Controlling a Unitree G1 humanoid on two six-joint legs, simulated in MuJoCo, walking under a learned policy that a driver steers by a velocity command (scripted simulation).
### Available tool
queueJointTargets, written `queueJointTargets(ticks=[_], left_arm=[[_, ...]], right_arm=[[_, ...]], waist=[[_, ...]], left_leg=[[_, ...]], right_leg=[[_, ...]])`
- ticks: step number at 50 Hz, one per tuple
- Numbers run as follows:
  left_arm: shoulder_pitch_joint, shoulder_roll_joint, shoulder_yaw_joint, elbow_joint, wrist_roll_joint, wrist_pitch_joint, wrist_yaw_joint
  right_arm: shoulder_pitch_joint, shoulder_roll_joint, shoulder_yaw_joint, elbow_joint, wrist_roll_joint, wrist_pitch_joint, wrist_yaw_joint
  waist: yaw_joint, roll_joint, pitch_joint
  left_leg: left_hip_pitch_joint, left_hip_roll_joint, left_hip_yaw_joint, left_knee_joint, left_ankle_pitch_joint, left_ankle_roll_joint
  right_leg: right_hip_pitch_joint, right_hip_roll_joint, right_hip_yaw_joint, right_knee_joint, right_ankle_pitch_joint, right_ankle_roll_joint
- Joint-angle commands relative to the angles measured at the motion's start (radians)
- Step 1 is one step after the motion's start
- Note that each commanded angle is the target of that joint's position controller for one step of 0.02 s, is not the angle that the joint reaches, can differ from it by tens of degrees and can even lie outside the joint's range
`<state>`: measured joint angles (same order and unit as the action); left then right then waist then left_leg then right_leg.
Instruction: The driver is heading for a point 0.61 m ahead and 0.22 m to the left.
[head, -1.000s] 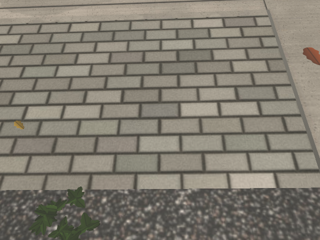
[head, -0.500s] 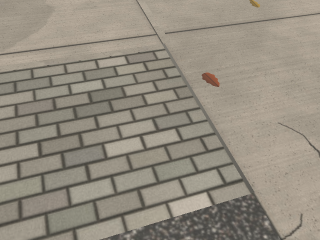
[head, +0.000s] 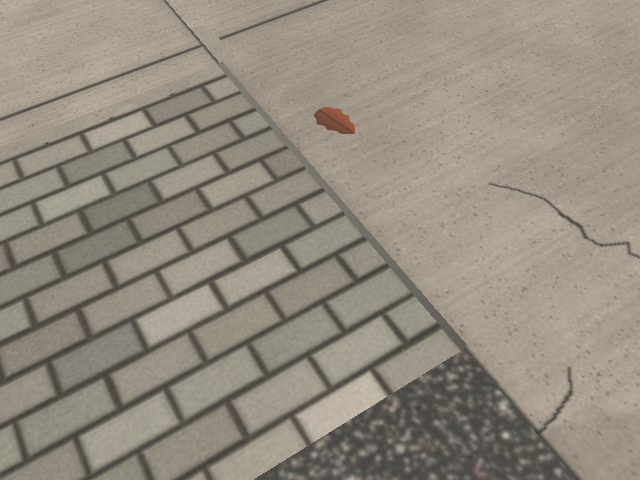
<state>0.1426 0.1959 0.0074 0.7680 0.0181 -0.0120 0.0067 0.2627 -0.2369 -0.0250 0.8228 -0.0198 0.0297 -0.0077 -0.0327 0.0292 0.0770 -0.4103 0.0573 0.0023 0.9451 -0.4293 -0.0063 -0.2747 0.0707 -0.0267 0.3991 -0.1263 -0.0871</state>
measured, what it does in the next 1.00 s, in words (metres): walks ahead: left foot, then right foot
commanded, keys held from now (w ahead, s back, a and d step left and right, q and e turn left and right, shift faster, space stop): no key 0.12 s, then w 0.42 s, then w+q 0.46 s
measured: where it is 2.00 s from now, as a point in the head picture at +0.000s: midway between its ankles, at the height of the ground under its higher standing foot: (290, 388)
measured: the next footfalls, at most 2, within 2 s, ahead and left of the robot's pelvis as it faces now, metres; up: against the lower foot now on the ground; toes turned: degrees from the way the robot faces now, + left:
left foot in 0.18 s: +0.06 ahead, +0.13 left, +0.00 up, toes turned +0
right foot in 0.54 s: +0.18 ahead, -0.10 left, +0.00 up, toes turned -3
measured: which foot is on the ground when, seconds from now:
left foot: up 0.00-0.16, down 0.18-0.54, up 0.56-1.00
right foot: down 0.00-0.20, up 0.22-0.52, down 0.54-1.00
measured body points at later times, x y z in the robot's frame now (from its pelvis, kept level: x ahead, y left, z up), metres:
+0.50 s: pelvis +0.09 +0.00 +0.00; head +0.11 +0.00 +0.45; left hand +0.23 +0.25 -0.12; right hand +0.05 -0.26 -0.14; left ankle +0.02 +0.13 -0.74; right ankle +0.13 -0.10 -0.73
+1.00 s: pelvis +0.34 +0.01 -0.02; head +0.38 +0.02 +0.42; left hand +0.24 +0.24 -0.17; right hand +0.57 -0.18 -0.13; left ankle +0.46 +0.08 -0.74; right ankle +0.15 -0.10 -0.73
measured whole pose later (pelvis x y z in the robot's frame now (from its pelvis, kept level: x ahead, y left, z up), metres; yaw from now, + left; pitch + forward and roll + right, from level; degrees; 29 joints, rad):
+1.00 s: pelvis +0.34 +0.01 -0.02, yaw +11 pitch +1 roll -1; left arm 0.44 0.20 0.03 1.00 0.02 -0.09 0.03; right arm 0.02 -0.22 -0.04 0.80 -0.04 -0.04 0.06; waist 0.04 0.01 0.07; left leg -0.52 -0.03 0.14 0.59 -0.13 0.16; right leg 0.13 -0.01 -0.25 0.40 -0.48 -0.01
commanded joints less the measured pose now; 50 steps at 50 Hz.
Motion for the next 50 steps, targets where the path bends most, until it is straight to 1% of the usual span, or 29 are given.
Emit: queueJointTargets(ticks=[1, 4, 6, 7, 8, 9, 10, 11, 12, 13, 14, 16, 19, 23, 25, 26, 27, 28, 29, 30, 31, 32, 34, 37, 41, 45, 48, 49, 50], left_arm=[[0.013, 0.128, 0.030, -0.029, 0.007, -0.012, 0.002], [0.029, 0.130, 0.031, -0.005, 0.011, -0.001, -0.001], [0.025, 0.129, 0.030, 0.008, 0.008, 0.005, 0.001], [0.035, 0.137, 0.032, 0.019, -0.001, 0.010, 0.002], [0.053, 0.148, 0.037, 0.030, -0.008, 0.016, 0.004], [0.055, 0.140, 0.037, 0.031, -0.009, 0.020, 0.004], [0.027, 0.109, 0.031, 0.010, -0.014, 0.021, 0.001], [-0.038, 0.099, 0.031, -0.018, -0.021, 0.017, -0.005], [-0.067, 0.108, 0.035, -0.032, -0.001, 0.007, -0.014], [-0.054, 0.133, 0.046, -0.027, 0.012, -0.002, -0.020], [0.000, 0.136, 0.051, -0.003, 0.015, -0.009, -0.027], [0.041, 0.119, 0.051, 0.030, 0.021, -0.023, -0.043], [-0.026, 0.084, 0.041, 0.017, 0.017, -0.030, -0.048], [-0.076, 0.093, 0.040, -0.004, 0.010, -0.033, -0.041], [0.017, 0.094, 0.044, 0.027, 0.007, -0.041, -0.033], [0.116, 0.117, 0.053, 0.065, 0.010, -0.050, -0.025], [0.263, 0.176, 0.073, 0.106, 0.020, -0.063, -0.012], [0.390, 0.311, 0.105, 0.120, 0.028, -0.066, -0.002], [0.386, 0.297, 0.103, 0.133, 0.022, -0.059, 0.000], [0.286, 0.230, 0.084, 0.107, 0.020, -0.059, -0.004], [0.221, 0.175, 0.070, 0.093, 0.017, -0.067, -0.007], [0.188, 0.146, 0.060, 0.087, 0.015, -0.075, -0.005], [0.198, 0.115, 0.048, 0.102, 0.012, -0.090, 0.002], [0.269, 0.114, 0.045, 0.140, 0.003, -0.102, 0.006], [0.259, 0.104, 0.037, 0.153, 0.002, -0.105, 0.007], [0.296, 0.143, 0.043, 0.183, -0.001, -0.105, 0.016], [0.280, 0.186, 0.054, 0.188, 0.003, -0.089, 0.029], [0.271, 0.201, 0.059, 0.183, 0.006, -0.078, 0.031], [0.265, 0.208, 0.061, 0.175, 0.005, -0.070, 0.028]], right_arm=[[0.116, -0.064, -0.019, 0.001, -0.004, 0.017, -0.004], [0.062, -0.063, -0.018, -0.001, -0.004, 0.023, -0.010], [0.062, -0.052, -0.015, 0.008, -0.002, 0.016, -0.013], [0.098, -0.038, -0.011, 0.024, -0.008, 0.006, -0.011], [0.117, -0.046, -0.013, 0.032, -0.019, -0.006, -0.009], [0.144, -0.064, -0.015, 0.037, -0.028, -0.020, -0.009], [0.170, -0.114, -0.023, 0.037, -0.027, -0.030, -0.011], [0.203, -0.177, -0.044, 0.054, -0.002, -0.034, -0.009], [0.195, -0.194, -0.054, 0.066, -0.004, -0.038, -0.008], [0.167, -0.155, -0.047, 0.065, -0.010, -0.044, -0.007], [0.132, -0.144, -0.047, 0.059, -0.007, -0.052, -0.005], [0.104, -0.124, -0.046, 0.059, 0.002, -0.073, -0.003], [0.148, -0.108, -0.048, 0.088, 0.003, -0.092, -0.002], [0.186, -0.142, -0.063, 0.114, -0.004, -0.094, 0.005], [0.152, -0.153, -0.068, 0.114, 0.007, -0.091, 0.010], [0.142, -0.141, -0.064, 0.112, 0.008, -0.092, 0.010], [0.108, -0.103, -0.051, 0.092, 0.007, -0.098, 0.012], [0.090, -0.003, -0.024, 0.037, 0.022, -0.105, 0.020], [0.057, -0.097, -0.047, 0.035, 0.002, -0.097, 0.014], [0.039, -0.108, -0.054, 0.041, 0.001, -0.095, 0.022], [0.045, -0.088, -0.050, 0.054, 0.007, -0.097, 0.033], [0.047, -0.078, -0.051, 0.061, 0.007, -0.094, 0.038], [0.048, -0.064, -0.050, 0.070, -0.010, -0.079, 0.048], [-0.028, -0.036, -0.044, 0.041, -0.011, -0.066, 0.057], [-0.195, -0.009, -0.023, -0.030, -0.011, -0.068, 0.072], [-0.278, -0.016, -0.014, -0.078, -0.013, -0.065, 0.080], [-0.153, -0.059, -0.031, -0.051, -0.018, -0.062, 0.066], [-0.052, -0.082, -0.044, -0.023, -0.020, -0.065, 0.062], [0.084, -0.117, -0.063, 0.020, -0.028, -0.070, 0.054]], waist=[[-0.001, -0.142, -0.131], [0.025, -0.162, -0.099], [0.018, -0.140, -0.082], [0.002, -0.126, -0.101], [-0.005, -0.116, -0.090], [-0.015, -0.090, -0.064], [-0.026, 0.005, -0.022], [-0.048, 0.150, 0.045], [-0.052, 0.228, 0.099], [-0.021, 0.161, 0.104], [0.013, 0.122, 0.067], [0.028, 0.089, 0.017], [-0.005, 0.104, -0.004], [-0.027, 0.121, 0.001], [0.032, 0.088, -0.009], [0.073, 0.048, -0.037], [0.141, -0.063, -0.106], [0.179, -0.331, -0.172], [0.164, -0.241, -0.104], [0.109, -0.128, -0.018], [0.080, -0.100, 0.007], [0.057, -0.099, 0.013], [0.045, -0.110, -0.005], [0.043, -0.098, -0.009], [0.051, -0.106, 0.036], [0.055, -0.102, 0.041], [-0.011, -0.130, -0.058], [-0.052, -0.134, -0.118], [-0.113, -0.105, -0.191]], left_leg=[[0.119, -0.011, 0.009, -0.109, 0.036, -0.005], [0.147, -0.025, 0.015, -0.220, 0.056, 0.002], [0.194, -0.037, 0.021, -0.322, 0.098, 0.013], [0.261, -0.052, 0.047, -0.397, 0.130, 0.022], [0.307, -0.066, 0.058, -0.444, 0.099, 0.038], [0.336, -0.032, 0.007, -0.482, 0.011, 0.065], [0.328, 0.064, -0.143, -0.597, -0.188, 0.115], [0.264, 0.177, -0.373, -0.773, -0.425, 0.184], [0.225, 0.293, -0.517, -0.892, -0.447, 0.236], [0.219, 0.294, -0.509, -0.907, -0.360, 0.243], [0.248, 0.255, -0.441, -0.893, -0.272, 0.223], [0.307, 0.183, -0.307, -0.859, -0.090, 0.197], [0.343, 0.139, -0.207, -0.825, 0.037, 0.189], [0.303, 0.166, -0.192, -0.777, 0.083, 0.210], [0.199, 0.156, -0.164, -0.704, 0.135, 0.190], [0.116, 0.125, -0.131, -0.618, 0.170, 0.167], [0.008, 0.058, -0.052, -0.410, 0.188, 0.133], [-0.242, -0.081, 0.076, -0.075, -0.022, 0.080], [-0.327, -0.082, -0.011, 0.105, -0.108, 0.102], [-0.344, -0.026, -0.073, 0.161, -0.022, 0.122], [-0.315, -0.003, -0.083, 0.149, 0.062, 0.120], [-0.291, 0.012, -0.079, 0.126, 0.113, 0.113], [-0.268, 0.013, -0.056, 0.125, 0.180, 0.089], [-0.336, 0.011, -0.031, 0.127, 0.250, 0.067], [-0.298, 0.002, 0.042, -0.097, 0.388, 0.054], [-0.172, -0.035, 0.128, -0.296, 0.407, 0.103], [-0.017, -0.121, 0.172, -0.313, 0.292, 0.172], [0.095, -0.149, 0.166, -0.336, 0.256, 0.199], [0.288, -0.163, 0.133, -0.406, 0.254, 0.232]], right_leg=[[0.009, -0.240, 0.154, -0.144, 0.243, -0.122], [-0.027, -0.240, 0.197, -0.172, -0.043, -0.118], [-0.052, -0.241, 0.225, -0.163, -0.150, -0.108], [-0.073, -0.232, 0.235, -0.165, -0.301, -0.094], [-0.114, -0.216, 0.254, -0.166, -0.466, -0.073], [-0.173, -0.196, 0.261, -0.139, -0.562, -0.052], [-0.259, -0.137, 0.202, -0.044, -0.564, -0.022], [-0.336, -0.016, 0.057, 0.142, -0.432, 0.018], [-0.335, -0.005, -0.006, 0.318, -0.297, 0.027], [-0.350, -0.042, 0.034, 0.408, -0.271, 0.026], [-0.335, -0.054, 0.042, 0.440, -0.249, 0.030], [-0.308, -0.063, 0.013, 0.444, -0.206, 0.036], [-0.267, -0.066, -0.026, 0.335, -0.164, 0.053], [-0.148, -0.062, -0.056, 0.169, -0.203, 0.044], [0.050, -0.039, -0.079, 0.049, -0.104, 0.030], [0.211, -0.035, -0.056, 0.016, -0.104, 0.023], [0.397, -0.148, 0.093, -0.044, -0.208, -0.002], [0.560, -0.423, 0.516, -0.214, -0.523, -0.093], [0.447, -0.492, 0.659, -0.260, -0.576, -0.149], [0.367, -0.446, 0.537, -0.247, -0.533, -0.135], [0.301, -0.396, 0.426, -0.263, -0.411, -0.107], [0.274, -0.358, 0.328, -0.282, -0.301, -0.078], [0.275, -0.312, 0.185, -0.280, -0.055, -0.052], [0.306, -0.310, 0.062, -0.257, 0.239, -0.054], [0.236, -0.267, -0.079, -0.266, 0.341, -0.043], [0.278, -0.296, -0.143, -0.225, 0.535, -0.031], [0.371, -0.314, -0.191, 0.025, 0.946, -0.015], [0.358, -0.319, -0.192, 0.187, 0.958, -0.015], [0.265, -0.302, -0.203, 0.410, 0.812, -0.002]])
